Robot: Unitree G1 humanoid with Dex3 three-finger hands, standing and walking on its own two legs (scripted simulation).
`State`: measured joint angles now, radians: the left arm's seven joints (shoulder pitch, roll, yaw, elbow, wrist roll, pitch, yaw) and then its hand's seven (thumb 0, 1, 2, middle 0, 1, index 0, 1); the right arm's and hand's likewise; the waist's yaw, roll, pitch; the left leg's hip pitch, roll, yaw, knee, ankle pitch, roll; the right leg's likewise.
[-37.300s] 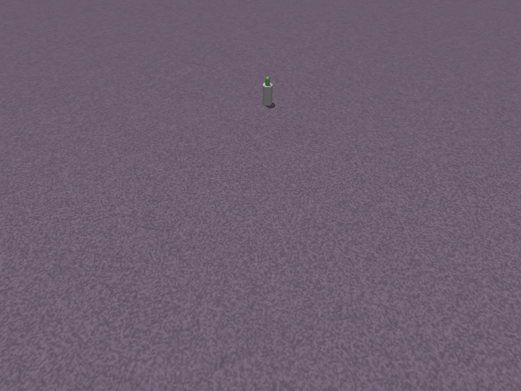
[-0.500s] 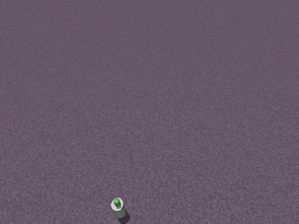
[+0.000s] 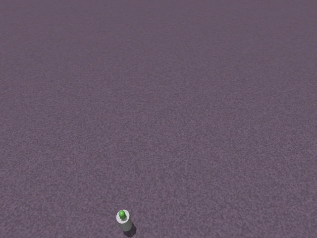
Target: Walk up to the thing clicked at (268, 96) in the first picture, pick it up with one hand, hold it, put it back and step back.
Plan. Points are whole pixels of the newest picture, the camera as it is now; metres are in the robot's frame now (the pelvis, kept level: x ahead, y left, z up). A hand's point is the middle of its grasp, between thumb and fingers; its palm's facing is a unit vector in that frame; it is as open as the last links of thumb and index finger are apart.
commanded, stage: stand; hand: left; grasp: from the side
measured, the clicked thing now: (123, 219) +0.42 +0.21 -0.68
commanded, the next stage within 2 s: step back in 0.82 s
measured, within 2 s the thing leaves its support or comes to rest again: neither
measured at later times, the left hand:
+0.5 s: hand out of the picture +0.08 +0.24 -0.16, palm faces -0.01 -0.94 -0.34, open 7.4 cm
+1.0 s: hand out of the picture +0.09 +0.27 -0.16, palm faces +0.00 -0.93 -0.37, open 7.4 cm
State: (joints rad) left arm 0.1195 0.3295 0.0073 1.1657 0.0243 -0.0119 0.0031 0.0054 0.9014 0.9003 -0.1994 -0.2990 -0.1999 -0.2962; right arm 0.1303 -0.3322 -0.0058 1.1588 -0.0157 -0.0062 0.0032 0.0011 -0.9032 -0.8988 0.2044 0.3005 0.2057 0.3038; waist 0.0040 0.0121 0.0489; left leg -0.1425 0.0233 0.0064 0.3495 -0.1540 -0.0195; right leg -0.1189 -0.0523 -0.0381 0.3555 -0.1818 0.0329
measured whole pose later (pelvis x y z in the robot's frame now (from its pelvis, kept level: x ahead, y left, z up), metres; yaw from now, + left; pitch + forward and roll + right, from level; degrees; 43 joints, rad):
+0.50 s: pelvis +0.01 +0.00 +0.00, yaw +0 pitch -3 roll +0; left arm 0.11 0.33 0.01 1.16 0.02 -0.01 0.00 0.01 0.90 0.90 -0.20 -0.30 -0.20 -0.30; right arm 0.11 -0.34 0.00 1.16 -0.01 -0.01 0.00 0.00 -0.90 -0.90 0.20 0.30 0.21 0.30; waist 0.00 0.01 0.04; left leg -0.12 0.03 0.01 0.33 -0.16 -0.03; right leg -0.10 -0.05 -0.04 0.34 -0.19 0.03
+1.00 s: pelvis -0.01 +0.00 -0.01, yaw +0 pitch -2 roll -1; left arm 0.07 0.36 0.06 1.03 0.01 0.02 0.00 0.01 0.90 0.90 -0.20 -0.30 -0.20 -0.30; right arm 0.08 -0.39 -0.04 1.04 0.01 0.03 0.02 0.00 -0.90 -0.90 0.20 0.30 0.21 0.30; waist -0.01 0.03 0.14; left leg -0.31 0.03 -0.02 0.60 -0.24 0.02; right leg -0.24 -0.04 -0.05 0.51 -0.24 0.02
